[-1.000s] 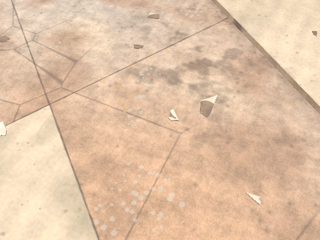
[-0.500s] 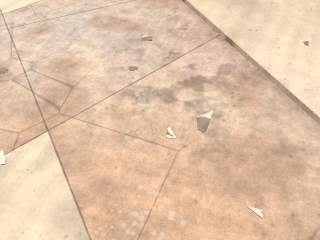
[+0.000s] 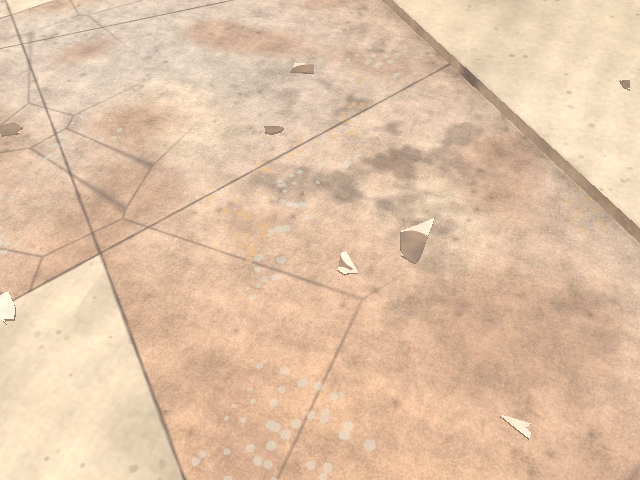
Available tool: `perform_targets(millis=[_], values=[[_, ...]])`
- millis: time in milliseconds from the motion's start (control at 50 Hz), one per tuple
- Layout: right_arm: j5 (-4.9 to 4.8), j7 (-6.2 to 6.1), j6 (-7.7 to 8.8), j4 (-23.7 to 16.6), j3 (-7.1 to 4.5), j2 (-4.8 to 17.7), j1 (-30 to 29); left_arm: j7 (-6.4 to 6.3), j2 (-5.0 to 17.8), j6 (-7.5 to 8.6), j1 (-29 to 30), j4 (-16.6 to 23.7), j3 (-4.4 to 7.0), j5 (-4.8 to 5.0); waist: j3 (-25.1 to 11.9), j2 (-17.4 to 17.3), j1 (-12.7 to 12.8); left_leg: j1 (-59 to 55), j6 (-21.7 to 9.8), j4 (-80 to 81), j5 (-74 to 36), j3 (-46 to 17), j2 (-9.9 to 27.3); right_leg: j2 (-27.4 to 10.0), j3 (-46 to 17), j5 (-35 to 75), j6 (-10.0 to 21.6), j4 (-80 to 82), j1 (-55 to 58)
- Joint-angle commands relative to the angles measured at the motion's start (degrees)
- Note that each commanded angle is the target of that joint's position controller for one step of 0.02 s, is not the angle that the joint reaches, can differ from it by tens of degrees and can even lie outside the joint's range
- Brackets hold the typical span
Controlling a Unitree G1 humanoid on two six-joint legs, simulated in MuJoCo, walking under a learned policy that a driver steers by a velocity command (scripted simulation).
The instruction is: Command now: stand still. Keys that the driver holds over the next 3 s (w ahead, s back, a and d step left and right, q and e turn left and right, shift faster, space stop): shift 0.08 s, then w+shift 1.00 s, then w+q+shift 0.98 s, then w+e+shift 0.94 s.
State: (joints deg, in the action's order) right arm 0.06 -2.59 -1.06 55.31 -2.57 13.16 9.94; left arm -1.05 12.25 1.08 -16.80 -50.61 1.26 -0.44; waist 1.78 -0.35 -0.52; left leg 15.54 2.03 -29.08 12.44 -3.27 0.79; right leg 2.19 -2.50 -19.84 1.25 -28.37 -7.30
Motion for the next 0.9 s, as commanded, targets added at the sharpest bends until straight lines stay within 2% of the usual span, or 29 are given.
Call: perform_targets(millis=[20,80,100,120,140,160,180,220,260,300,340,360,380,400,420,440,460,480,500,520,580,640,700,760,800,840,860,880,900], values=[[-0.02,-0.26,0.42,-0.75,-1.26,6.15,0.05,-0.30,5.73,0.56,-2.60,0.74,1.22,0.06,-0.71,0.42,-0.06,-7.87,-1.95,2.19,-11.83,-1.16,1.24,-3.08,-2.47,12.03,0.37,6.67,-8.01],[-0.05,-0.33,0.37,0.65,-1.22,5.97,0.08,-0.41,5.55,0.54,-3.04,-0.68,1.11,0.09,-0.39,0.41,-0.04,-7.78,-1.97,2.53,-11.38,-1.01,1.10,-3.01,-2.27,11.64,0.33,6.99,-7.90],[-0.28,-0.34,0.27,1.85,-1.16,5.43,1.67,-0.62,6.23,0.31,-5.27,-1.90,1.44,0.38,-2.65,1.82,0.40,-7.52,-2.13,0.43,1.18,1.89,-1.38,-2.71,-2.56,-1.48,1.50,8.65,-6.53],[-0.96,-0.20,0.38,1.83,-1.46,5.88,1.10,-0.80,8.93,0.06,-5.99,-1.89,2.33,1.02,-0.21,4.77,1.37,-1.82,-2.33,-3.92,16.13,4.61,-3.93,-4.80,-6.90,-19.90,4.30,11.40,-6.80],[-1.36,0.29,1.24,-0.33,-1.51,6.49,-3.64,-0.90,11.69,0.31,-8.19,-1.70,3.13,1.59,4.35,8.32,3.75,8.42,-2.52,-9.56,20.22,5.43,-4.03,-11.17,-16.42,-33.69,8.30,17.54,-5.75],[-2.29,1.07,2.78,-3.46,-0.94,5.35,-8.94,-1.07,14.75,1.25,-7.22,-1.33,4.09,2.09,9.57,13.26,4.70,16.48,-3.30,-17.20,13.58,4.75,-1.11,-20.03,-27.72,-36.66,12.80,24.12,-5.35],[-2.73,1.59,4.21,-4.76,-1.21,6.49,-11.14,-1.19,13.50,2.40,-5.98,-0.75,3.81,1.64,12.37,11.34,4.72,23.77,-4.24,-22.00,13.23,1.12,2.51,-23.28,-31.72,-30.16,14.75,25.89,-2.75],[-2.51,2.71,6.51,-4.37,-1.33,6.15,-8.81,-0.81,10.22,3.77,-4.56,-0.18,3.14,1.58,10.06,7.64,3.08,30.23,-5.39,-21.83,10.06,-0.12,5.88,-22.26,-26.51,-18.20,12.80,23.36,6.07],[-2.11,3.65,7.82,-3.89,-1.10,5.23,-8.12,-0.27,10.31,3.70,-4.54,0.21,3.32,2.19,5.84,6.74,3.11,21.23,-5.00,-12.36,6.52,3.10,4.74,-17.47,-16.77,-9.60,9.64,21.83,5.57],[-2.08,4.20,7.99,-2.85,-0.84,4.24,-5.42,0.08,11.95,3.42,-3.63,0.70,3.70,2.40,3.96,8.27,1.48,7.31,-3.38,-6.97,3.22,7.69,1.53,-14.15,-10.58,-7.94,9.17,20.55,-2.77],[-2.43,3.92,7.45,-0.18,-1.42,5.25,2.51,0.26,12.31,3.40,-2.64,1.19,3.67,2.48,2.89,7.01,-2.66,-7.15,-2.47,-4.85,-0.43,10.96,-1.24,-13.09,-8.13,-7.69,9.17,16.66,-12.22],[-2.77,3.39,7.15,1.65,-2.39,6.98,9.30,0.43,11.23,3.61,-1.50,1.63,3.15,1.94,0.94,5.88,-6.41,-15.66,-3.22,-4.12,0.94,11.33,-2.59,-11.76,-6.30,-0.49,8.33,10.09,-16.28],[-3.01,2.89,7.21,4.12,-3.85,10.40,20.18,0.77,8.49,3.99,0.97,2.73,2.22,1.05,-3.64,0.34,-12.21,-27.77,-5.38,-1.52,4.42,5.05,1.16,-8.22,-1.80,8.78,5.88,-8.40,-22.96],[-1.44,2.77,7.29,4.77,-4.33,16.04,27.74,0.87,1.43,4.91,2.71,5.88,0.38,0.10,-7.76,-17.17,-12.43,-33.38,-11.19,7.63,25.52,-21.99,15.63,-2.30,1.87,-5.88,2.40,-36.21,-35.39],[0.10,4.02,8.69,3.04,-2.65,12.46,23.41,0.77,1.69,6.37,0.80,8.06,0.46,3.88,-7.96,-17.70,-8.41,-31.28,-17.07,19.76,40.75,-47.78,22.29,1.28,-6.39,-7.20,3.62,-48.19,-45.09],[-0.36,4.47,9.22,1.64,-1.69,10.32,16.50,1.05,5.53,7.14,3.01,9.15,0.91,5.41,-1.09,-10.72,-5.73,-27.58,-16.50,19.76,40.86,-43.10,23.94,-4.14,-6.67,-2.42,5.52,-52.68,-52.66],[-0.36,4.85,9.39,0.63,-0.71,7.53,13.42,1.39,6.74,7.35,5.54,9.62,0.80,4.40,0.62,-6.13,-4.98,-23.68,-15.09,18.40,31.91,-34.37,21.32,-6.88,-5.13,2.63,6.28,-51.74,-52.07],[0.04,5.10,9.00,0.04,-0.38,7.63,11.08,1.49,6.28,7.11,4.99,9.23,0.84,2.89,0.54,-2.85,-2.73,-19.26,-13.94,18.31,25.57,-27.38,18.64,-9.51,-4.35,6.58,5.91,-48.72,-48.94],[0.57,5.26,8.58,-0.37,0.17,6.49,9.19,1.75,6.16,6.47,4.95,9.33,1.08,1.98,2.12,-3.07,-0.90,-14.10,-12.56,19.05,20.98,-21.37,15.47,-11.04,-3.92,9.45,5.27,-45.15,-45.79],[0.76,5.10,8.30,-0.39,0.66,5.67,8.83,2.26,5.63,5.52,3.98,9.03,1.03,1.98,2.87,-5.26,0.33,-10.61,-12.01,20.22,18.66,-17.44,13.66,-11.71,-3.19,11.31,4.43,-43.66,-43.44],[0.17,4.14,8.50,0.41,0.79,6.55,12.06,1.98,5.85,3.99,6.24,9.56,1.12,1.53,5.90,-2.77,0.22,-8.38,-12.98,24.37,9.54,-10.58,11.67,-11.39,-0.94,17.48,1.43,-38.38,-45.95],[-0.05,2.75,8.47,0.76,1.30,6.13,15.73,2.12,5.09,4.65,15.49,12.90,0.78,1.61,7.69,-1.56,-2.20,-7.25,-12.36,27.70,-1.81,-3.28,9.59,-9.82,2.98,25.79,-0.07,-24.98,-43.67],[-0.70,1.95,8.28,1.22,1.62,6.14,20.24,3.60,3.27,5.70,22.45,15.36,0.13,2.28,8.84,-1.56,-4.04,-10.14,-11.71,30.42,-9.18,0.96,9.60,-7.63,5.29,32.03,0.61,-13.46,-38.56],[-0.91,1.64,7.39,1.14,1.49,7.06,22.49,5.46,3.12,6.43,27.10,17.50,0.01,2.74,9.30,-2.08,-3.84,-18.35,-11.07,28.67,-16.72,3.83,11.03,-5.47,6.06,30.94,1.96,-3.65,-35.86],[-0.22,1.58,6.81,0.70,0.88,9.34,22.42,6.02,4.73,6.60,27.95,18.83,0.55,2.91,6.75,-5.25,-2.07,-24.04,-10.78,23.04,-39.43,4.71,12.70,-2.06,8.18,25.90,3.37,-1.85,-31.14],[1.53,1.36,5.68,0.95,0.09,11.52,22.48,5.21,8.91,5.75,20.76,18.40,2.21,3.33,-0.42,-10.83,3.78,-30.03,-10.00,10.23,-67.42,4.53,14.46,1.73,9.63,17.71,5.64,-3.91,-21.95],[2.25,1.25,4.67,0.70,-0.27,12.46,20.68,4.31,11.80,5.00,8.44,15.10,3.65,3.72,-7.16,-12.93,10.07,-27.93,-9.33,-3.24,-75.41,5.36,14.58,2.58,9.64,16.08,7.47,-4.40,-8.73],[2.38,1.01,4.33,-1.13,0.05,11.97,17.51,3.30,14.33,4.11,-6.68,10.68,4.66,3.47,-14.98,-11.29,16.88,-12.05,-8.19,-21.68,-64.24,4.99,13.04,-3.34,2.61,12.86,9.45,-7.68,14.47],[1.57,2.69,6.01,-3.22,2.80,-0.04,26.34,3.32,19.53,4.46,-13.27,8.32,5.99,1.27,-27.35,9.45,9.16,17.01,-5.42,-48.24,-16.19,0.85,0.93,-19.90,-31.22,-18.05,20.07,-4.29,41.71]])
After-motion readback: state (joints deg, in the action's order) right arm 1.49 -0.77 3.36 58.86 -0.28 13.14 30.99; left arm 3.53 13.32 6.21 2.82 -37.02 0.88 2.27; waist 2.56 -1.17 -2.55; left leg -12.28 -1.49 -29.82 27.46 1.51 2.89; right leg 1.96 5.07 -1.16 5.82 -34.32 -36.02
